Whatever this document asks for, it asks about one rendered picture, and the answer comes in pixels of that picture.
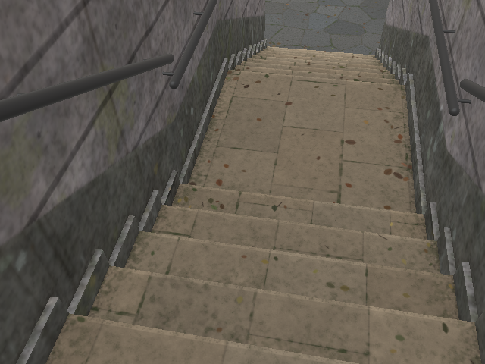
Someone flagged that stairs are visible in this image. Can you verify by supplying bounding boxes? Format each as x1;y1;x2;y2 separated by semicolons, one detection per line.
234;46;400;85
46;184;482;364

